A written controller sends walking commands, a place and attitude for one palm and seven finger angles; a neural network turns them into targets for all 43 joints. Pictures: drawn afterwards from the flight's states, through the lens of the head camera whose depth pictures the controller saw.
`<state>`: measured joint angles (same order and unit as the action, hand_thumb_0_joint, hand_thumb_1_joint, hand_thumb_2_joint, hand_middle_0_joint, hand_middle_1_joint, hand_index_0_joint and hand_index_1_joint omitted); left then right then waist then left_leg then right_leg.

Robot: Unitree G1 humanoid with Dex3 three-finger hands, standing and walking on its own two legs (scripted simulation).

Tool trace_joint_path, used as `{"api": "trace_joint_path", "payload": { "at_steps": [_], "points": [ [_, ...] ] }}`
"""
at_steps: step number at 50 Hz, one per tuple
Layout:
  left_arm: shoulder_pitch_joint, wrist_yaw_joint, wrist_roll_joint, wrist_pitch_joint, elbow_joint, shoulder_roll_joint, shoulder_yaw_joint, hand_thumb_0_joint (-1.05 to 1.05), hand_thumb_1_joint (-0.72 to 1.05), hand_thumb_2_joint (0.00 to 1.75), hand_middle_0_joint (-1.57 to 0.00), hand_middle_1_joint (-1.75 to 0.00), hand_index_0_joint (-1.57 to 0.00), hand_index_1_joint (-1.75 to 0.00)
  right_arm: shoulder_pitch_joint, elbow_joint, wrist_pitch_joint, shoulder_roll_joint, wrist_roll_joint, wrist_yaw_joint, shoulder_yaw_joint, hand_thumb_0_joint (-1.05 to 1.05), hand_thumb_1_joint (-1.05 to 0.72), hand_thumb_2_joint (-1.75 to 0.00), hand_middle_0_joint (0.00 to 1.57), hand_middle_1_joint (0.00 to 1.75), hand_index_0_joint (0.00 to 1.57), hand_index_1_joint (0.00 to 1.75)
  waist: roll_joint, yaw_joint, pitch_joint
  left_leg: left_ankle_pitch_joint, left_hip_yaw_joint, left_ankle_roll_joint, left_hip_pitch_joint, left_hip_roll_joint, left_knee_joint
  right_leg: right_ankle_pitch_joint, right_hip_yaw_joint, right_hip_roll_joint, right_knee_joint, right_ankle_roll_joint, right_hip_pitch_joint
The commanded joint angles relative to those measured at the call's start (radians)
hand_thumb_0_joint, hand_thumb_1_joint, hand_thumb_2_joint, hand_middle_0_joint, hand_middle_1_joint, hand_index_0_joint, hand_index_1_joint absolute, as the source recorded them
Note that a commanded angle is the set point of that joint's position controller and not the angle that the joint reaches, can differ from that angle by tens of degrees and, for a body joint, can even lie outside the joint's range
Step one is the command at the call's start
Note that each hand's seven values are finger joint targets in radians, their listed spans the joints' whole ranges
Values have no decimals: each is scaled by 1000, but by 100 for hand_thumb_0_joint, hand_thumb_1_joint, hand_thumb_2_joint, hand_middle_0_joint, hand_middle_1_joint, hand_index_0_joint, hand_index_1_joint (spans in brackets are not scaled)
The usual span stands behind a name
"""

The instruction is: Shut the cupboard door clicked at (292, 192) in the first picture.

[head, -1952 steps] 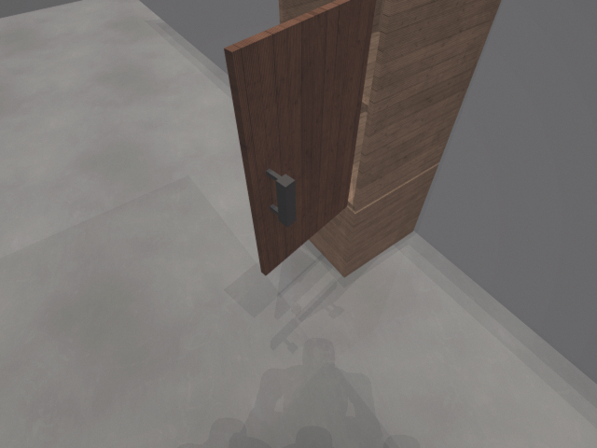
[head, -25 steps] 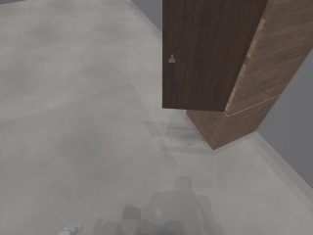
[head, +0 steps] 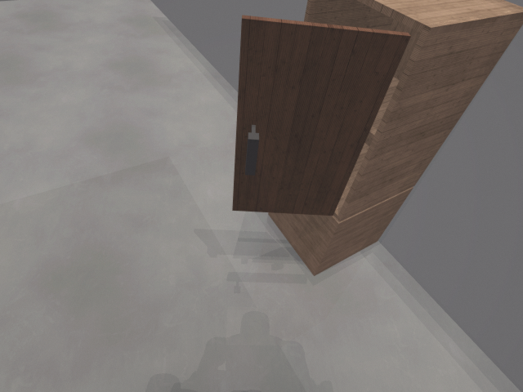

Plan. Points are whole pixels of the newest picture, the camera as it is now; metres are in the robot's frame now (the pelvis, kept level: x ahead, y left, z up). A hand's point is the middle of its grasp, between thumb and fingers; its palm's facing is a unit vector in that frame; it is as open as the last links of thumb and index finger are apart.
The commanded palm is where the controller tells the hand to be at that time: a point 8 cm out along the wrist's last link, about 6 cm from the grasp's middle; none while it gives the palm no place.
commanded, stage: take the last steps up to it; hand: left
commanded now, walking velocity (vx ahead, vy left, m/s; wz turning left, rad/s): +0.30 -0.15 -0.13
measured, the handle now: (251, 149) +0.69 +0.04 -0.06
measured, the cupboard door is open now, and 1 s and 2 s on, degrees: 60 60 60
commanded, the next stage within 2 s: come to a stop and stand still in 0.44 s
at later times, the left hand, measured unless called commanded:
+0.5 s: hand (227, 331) +0.27 +0.06 -0.17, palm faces -0.07 -0.98 -0.20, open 7.2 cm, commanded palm none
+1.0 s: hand (224, 340) +0.25 +0.07 -0.18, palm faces -0.01 -0.96 -0.29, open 7.4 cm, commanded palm none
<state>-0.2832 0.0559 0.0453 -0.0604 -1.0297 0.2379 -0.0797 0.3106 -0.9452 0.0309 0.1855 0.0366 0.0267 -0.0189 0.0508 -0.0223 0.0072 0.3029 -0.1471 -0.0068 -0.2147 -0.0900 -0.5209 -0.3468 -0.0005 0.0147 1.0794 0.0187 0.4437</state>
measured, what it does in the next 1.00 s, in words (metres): walks ahead: right foot, then left foot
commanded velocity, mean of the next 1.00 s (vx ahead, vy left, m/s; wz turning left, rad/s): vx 0.02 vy -0.04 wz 0.01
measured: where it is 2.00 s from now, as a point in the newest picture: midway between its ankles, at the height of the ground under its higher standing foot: outside the picture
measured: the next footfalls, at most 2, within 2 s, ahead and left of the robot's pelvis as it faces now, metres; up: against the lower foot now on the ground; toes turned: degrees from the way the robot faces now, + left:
right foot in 0.32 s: +0.23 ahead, -0.24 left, +0.00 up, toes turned -4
left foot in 0.68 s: +0.29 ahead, -0.04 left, +0.00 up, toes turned +0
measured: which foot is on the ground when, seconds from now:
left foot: down 0.00-0.32, up 0.34-0.66, down 0.68-1.00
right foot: up 0.00-0.30, down 0.32-1.00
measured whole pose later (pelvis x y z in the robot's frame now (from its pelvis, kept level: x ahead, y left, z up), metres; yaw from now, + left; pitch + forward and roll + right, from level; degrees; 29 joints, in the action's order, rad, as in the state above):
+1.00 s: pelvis +0.23 -0.14 -0.01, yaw -3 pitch +0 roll +1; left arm -0.24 -0.04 0.03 -0.04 -1.01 0.19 -0.04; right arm 0.10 -0.97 -0.05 0.17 0.01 0.03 -0.03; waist -0.02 0.03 0.11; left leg 0.22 -0.12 -0.03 -0.35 -0.02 -0.56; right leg -0.37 -0.02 -0.01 0.60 0.01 0.23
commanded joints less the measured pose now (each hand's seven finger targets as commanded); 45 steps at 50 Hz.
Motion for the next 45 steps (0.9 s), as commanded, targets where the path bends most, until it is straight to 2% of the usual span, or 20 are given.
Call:
{"api": "trace_joint_path", "payload": {
  "at_steps": [1,7,11,13,14,15,16,17,18,19,22,25,29,31,32,34,36,38,39,45],
  "points": [
    [56,6,-7,30,98,43,-13,0,90,90,-20,-30,-20,-30,71,10,29,181,-1,22,-41,0,-90,-90,20,30,20,30,-190,6,102,-25,193,-50,68,-252,360,136,41,-74,95,-28,235],
    [176,7,-13,37,128,9,14,0,90,90,-20,-30,-20,-30,159,-44,27,172,0,10,-52,0,-90,-90,20,30,20,30,-215,-30,100,-270,63,-88,178,-245,311,189,-39,-107,-153,-47,265],
    [207,5,-20,53,122,20,17,0,90,90,-20,-30,-20,-30,142,-60,19,192,5,1,-65,0,-90,-90,20,30,20,30,-238,-34,100,-315,29,-77,144,-250,263,161,-101,-81,-390,-25,93],
    [131,0,-22,65,95,49,11,0,90,90,-20,-30,-20,-30,112,-64,13,208,0,-1,-71,0,-90,-90,20,30,20,30,-230,6,57,-399,19,-62,118,-245,167,148,-122,-47,-483,-1,-73],
    [20,-4,-20,75,57,65,3,0,90,90,-20,-30,-20,-30,97,-66,11,202,-5,-2,-69,0,-90,-90,20,30,20,30,-178,57,1,-466,-21,-39,92,-211,44,196,-141,-15,-550,10,-226],
    [-137,-14,-16,88,6,119,-13,0,90,90,-20,-30,-20,-30,79,-64,15,183,-15,-9,-67,0,-90,-90,20,30,20,30,-76,133,-86,-410,-56,-7,-21,-152,-158,211,-80,-45,-592,34,-460],
    [-267,-33,-9,103,-38,226,-40,0,90,90,-20,-30,-20,-30,90,-47,16,97,-32,-19,-49,0,-90,-90,20,30,20,30,219,178,-194,72,-87,22,-259,-6,-463,209,226,-288,-674,117,-671],
    [-265,-42,-27,102,-43,255,-37,0,90,90,-20,-30,-20,-30,86,-17,9,74,-37,-11,-39,0,-90,-90,20,30,20,30,271,147,-221,369,42,9,-325,45,-684,243,411,-410,-783,174,-630],
    [-184,-53,-33,92,-19,226,-28,0,90,90,-20,-30,-20,-30,48,-8,-4,77,-37,-13,-43,0,-90,-90,20,30,20,30,147,119,-97,306,108,-7,-351,12,-747,192,362,-402,-831,183,-498],
    [-90,-59,-25,98,-2,177,-17,0,90,90,-20,-30,-20,-30,49,-33,-3,66,-31,-12,-44,0,-90,-90,20,30,20,30,207,82,-87,202,132,-2,-374,-22,-779,264,307,-357,-820,160,-448],
    [40,-68,-28,110,29,58,20,0,90,90,-20,-30,-20,-30,53,-62,-18,59,-16,-12,-42,0,-90,-90,20,30,20,30,66,2,-36,86,142,16,-281,-57,-692,413,85,-294,-810,153,-272],
    [52,-74,-22,122,22,29,26,0,90,90,-20,-30,-20,-30,78,-72,-31,23,-8,-17,-33,0,-90,-90,20,30,20,30,48,-28,-35,61,105,30,-231,-38,-536,460,12,-268,-828,167,-230],
    [45,-77,-21,122,7,22,33,0,90,90,-20,-30,-20,-30,-9,-48,-25,2,-17,-16,-14,0,-90,-90,20,30,20,30,15,-7,20,48,89,40,-182,-14,-249,578,32,-287,-813,195,-239],
    [43,-85,-29,117,-4,22,40,0,90,90,-20,-30,-20,-30,-1,-63,-21,1,-19,-10,-1,0,-90,-90,20,30,20,30,-10,-9,-16,-95,97,46,-69,11,-47,675,8,-248,-725,152,-276],
    [45,-89,-38,112,-10,29,43,0,90,90,-20,-30,-20,-30,23,-77,-19,17,-22,-9,-3,0,-90,-90,20,30,20,30,-27,-21,-43,-298,111,44,22,11,53,649,-14,-221,-677,111,-264],
    [1,-101,-48,93,-4,7,49,0,90,90,-20,-30,-20,-30,20,-67,-8,102,-26,2,-11,0,-90,-90,20,30,20,30,-161,6,-77,-874,228,-34,115,-129,53,421,-39,-140,-627,9,-240],
    [-16,-111,-37,66,0,8,50,0,90,90,-20,-30,-20,-30,-43,-52,-27,127,-28,16,-18,0,-90,-90,20,30,20,30,-182,20,2,-808,241,-79,56,-163,72,239,-26,-106,-637,-8,-230],
    [-16,-106,-35,47,2,32,45,0,90,90,-20,-30,-20,-30,-73,-39,-36,131,-34,22,-22,0,-90,-90,20,30,20,30,-278,27,31,-786,267,-104,31,-173,142,100,-47,-96,-564,-13,-232],
    [-18,-103,-37,42,6,40,39,0,90,90,-20,-30,-20,-30,-78,-35,-42,136,-29,24,-24,0,-90,-90,20,30,20,30,-276,30,13,-818,284,-119,45,-189,147,31,-43,-87,-522,-12,-225],
    [-40,-99,-29,24,40,27,27,0,90,90,-20,-30,-20,-30,-132,9,-63,179,-20,23,-54,0,-90,-90,20,30,20,30,-139,32,-121,-760,283,-182,136,-228,96,-82,-11,-50,-381,-16,-152]
  ]
}}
